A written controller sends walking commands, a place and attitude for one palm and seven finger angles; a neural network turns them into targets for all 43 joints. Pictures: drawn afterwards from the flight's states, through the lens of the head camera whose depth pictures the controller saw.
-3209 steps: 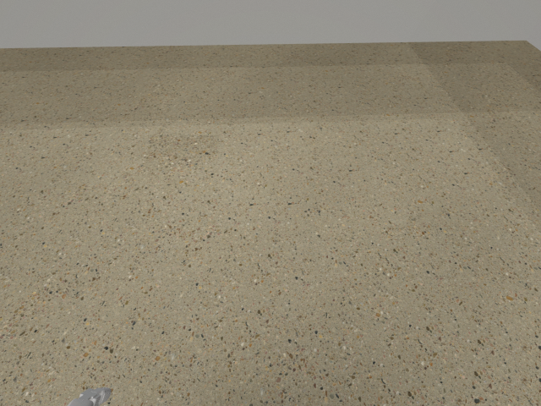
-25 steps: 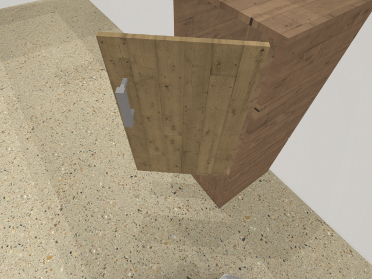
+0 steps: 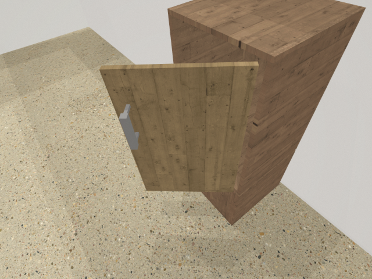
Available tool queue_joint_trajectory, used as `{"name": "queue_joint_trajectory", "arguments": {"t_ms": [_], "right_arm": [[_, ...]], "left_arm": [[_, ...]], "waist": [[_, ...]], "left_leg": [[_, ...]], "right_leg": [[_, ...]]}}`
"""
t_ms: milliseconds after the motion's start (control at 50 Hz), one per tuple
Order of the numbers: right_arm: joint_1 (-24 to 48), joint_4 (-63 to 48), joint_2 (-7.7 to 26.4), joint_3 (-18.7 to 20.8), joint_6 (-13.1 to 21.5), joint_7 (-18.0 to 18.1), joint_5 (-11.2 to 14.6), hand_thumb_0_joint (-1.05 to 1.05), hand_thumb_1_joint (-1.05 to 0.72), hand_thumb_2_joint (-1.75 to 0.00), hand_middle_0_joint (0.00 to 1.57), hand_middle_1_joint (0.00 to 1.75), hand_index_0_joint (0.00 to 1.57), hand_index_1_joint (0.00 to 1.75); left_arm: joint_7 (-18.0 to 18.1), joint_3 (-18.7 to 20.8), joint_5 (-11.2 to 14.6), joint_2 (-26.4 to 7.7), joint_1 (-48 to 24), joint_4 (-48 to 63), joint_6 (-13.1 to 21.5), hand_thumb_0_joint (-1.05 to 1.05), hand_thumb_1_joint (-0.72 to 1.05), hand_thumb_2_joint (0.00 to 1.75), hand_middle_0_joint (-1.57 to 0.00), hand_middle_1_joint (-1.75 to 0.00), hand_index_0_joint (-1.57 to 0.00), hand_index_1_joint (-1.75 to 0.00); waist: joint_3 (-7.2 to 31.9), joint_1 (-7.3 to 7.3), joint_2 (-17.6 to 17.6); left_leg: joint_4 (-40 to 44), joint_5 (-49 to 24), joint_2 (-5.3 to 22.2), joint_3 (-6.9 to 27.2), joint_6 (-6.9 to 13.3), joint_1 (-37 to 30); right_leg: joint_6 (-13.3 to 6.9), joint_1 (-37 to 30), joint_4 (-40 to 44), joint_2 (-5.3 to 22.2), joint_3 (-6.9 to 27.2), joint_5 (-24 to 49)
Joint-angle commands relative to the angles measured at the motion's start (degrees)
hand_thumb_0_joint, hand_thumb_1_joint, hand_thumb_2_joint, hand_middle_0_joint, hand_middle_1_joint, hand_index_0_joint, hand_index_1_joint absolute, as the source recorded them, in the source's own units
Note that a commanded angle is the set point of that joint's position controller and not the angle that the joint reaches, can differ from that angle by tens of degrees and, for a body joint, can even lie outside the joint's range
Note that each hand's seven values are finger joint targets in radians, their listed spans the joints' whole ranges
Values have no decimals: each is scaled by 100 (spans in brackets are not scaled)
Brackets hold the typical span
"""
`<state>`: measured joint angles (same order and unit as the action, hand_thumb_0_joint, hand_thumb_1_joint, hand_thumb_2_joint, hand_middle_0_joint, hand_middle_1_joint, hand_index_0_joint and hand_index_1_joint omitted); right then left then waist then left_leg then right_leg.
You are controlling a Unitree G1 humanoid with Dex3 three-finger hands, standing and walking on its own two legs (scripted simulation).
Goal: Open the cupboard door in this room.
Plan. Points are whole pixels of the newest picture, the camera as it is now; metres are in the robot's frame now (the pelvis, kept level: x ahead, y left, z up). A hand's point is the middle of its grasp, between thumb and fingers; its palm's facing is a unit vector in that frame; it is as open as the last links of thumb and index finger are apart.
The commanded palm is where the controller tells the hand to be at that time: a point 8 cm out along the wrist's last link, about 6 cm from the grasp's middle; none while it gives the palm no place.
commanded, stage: come to a stop and stand still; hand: left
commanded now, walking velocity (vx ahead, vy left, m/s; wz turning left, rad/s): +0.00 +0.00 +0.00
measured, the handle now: (131, 127) +0.49 +0.20 +0.03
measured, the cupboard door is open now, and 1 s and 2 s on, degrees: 50 50 50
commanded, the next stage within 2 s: look again from close up in 0.60 s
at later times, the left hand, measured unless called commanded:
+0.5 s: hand out of the picture +0.06 +0.14 -0.16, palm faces +0.01 -0.97 -0.25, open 7.3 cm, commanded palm none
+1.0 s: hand out of the picture +0.02 +0.13 -0.17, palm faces +0.04 -0.97 -0.22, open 7.4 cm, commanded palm none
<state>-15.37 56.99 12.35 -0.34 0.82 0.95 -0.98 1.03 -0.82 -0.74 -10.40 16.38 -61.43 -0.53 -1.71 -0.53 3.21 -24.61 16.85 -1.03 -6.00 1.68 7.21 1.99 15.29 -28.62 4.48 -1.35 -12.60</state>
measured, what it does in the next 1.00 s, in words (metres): shifts its weight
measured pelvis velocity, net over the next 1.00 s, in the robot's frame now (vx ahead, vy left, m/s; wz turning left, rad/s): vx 0.01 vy -0.05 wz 0.02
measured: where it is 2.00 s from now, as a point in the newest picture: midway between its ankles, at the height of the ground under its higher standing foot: outside the picture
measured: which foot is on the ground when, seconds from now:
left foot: down 0.00-1.00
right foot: down 0.00-1.00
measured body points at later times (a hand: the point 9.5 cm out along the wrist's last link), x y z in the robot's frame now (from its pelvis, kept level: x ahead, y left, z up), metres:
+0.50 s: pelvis +0.02 -0.04 +0.00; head +0.04 -0.07 +0.45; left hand +0.06 +0.19 -0.14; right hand +0.01 -0.25 -0.17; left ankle -0.04 +0.10 -0.74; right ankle +0.03 -0.14 -0.74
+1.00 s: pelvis +0.01 -0.05 +0.00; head +0.03 -0.07 +0.45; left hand +0.02 +0.18 -0.15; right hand +0.01 -0.26 -0.17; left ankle -0.04 +0.10 -0.74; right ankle +0.03 -0.14 -0.74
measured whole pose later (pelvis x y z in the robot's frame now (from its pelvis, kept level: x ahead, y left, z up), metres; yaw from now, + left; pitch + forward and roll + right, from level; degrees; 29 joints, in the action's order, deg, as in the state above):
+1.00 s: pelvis +0.01 -0.05 +0.00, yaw +1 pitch -1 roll +1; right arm -15.8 64.7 8.5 -0.6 1.0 1.8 -1.0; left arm 1.4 0.1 -0.5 -9.1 13.5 -64.7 0.7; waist -2.9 -0.2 1.4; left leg -22.0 16.1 3.6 -3.4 -2.9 4.9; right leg -2.4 12.3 -26.2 0.1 -4.7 -13.3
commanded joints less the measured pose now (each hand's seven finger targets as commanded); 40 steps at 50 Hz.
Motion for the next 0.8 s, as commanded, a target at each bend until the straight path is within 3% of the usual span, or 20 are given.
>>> {"name": "queue_joint_trajectory", "arguments": {"t_ms": [0,220,440,520,600,720,780], "right_arm": [[-295,-74,417,87,114,34,5,0,-90,-90,20,30,20,30],[-494,414,206,49,87,66,-2,0,-90,-90,20,30,20,30],[-579,592,87,77,77,84,-1,0,-90,-90,20,30,20,30],[-561,619,75,80,73,97,0,0,-90,-90,20,30,20,30],[-548,624,32,76,57,98,-1,0,-90,-90,20,30,20,30],[-531,638,84,82,70,101,0,0,-90,-90,20,30,20,30],[-545,635,84,79,60,104,3,0,-90,-90,20,30,20,30]], "left_arm": [[66,144,-8,-709,-36,168,183,0,90,90,-20,-30,-20,-30],[100,168,13,-638,-120,-69,215,0,90,90,-20,-30,-20,-30],[112,218,8,-640,-191,-86,254,0,90,90,-20,-30,-20,-30],[110,226,9,-615,-202,-82,247,0,90,90,-20,-30,-20,-30],[104,228,2,-594,-206,-89,240,0,90,90,-20,-30,-20,-30],[101,240,1,-625,-185,-98,255,0,90,90,-20,-30,-20,-30],[97,242,8,-626,-163,-113,253,0,90,90,-20,-30,-20,-30]], "waist": [[51,76,-360],[-71,48,-388],[52,62,-406],[3,54,-307],[-145,59,-422],[-49,52,-292],[-39,63,-392]], "left_leg": [[590,-1128,715,608,44,159],[545,-951,695,497,-54,238],[471,-1035,702,416,-130,150],[504,-1008,728,402,-137,134],[568,-863,725,404,-140,149],[541,-980,732,400,-158,103],[546,-853,738,395,-168,110]], "right_leg": [[-375,-322,291,238,309,993],[-457,-502,360,298,354,1261],[-508,-670,443,303,393,1669],[-507,-639,508,278,377,1542],[-509,-558,624,258,382,1338],[-502,-633,636,260,362,1446],[-509,-613,688,253,395,1293]]}}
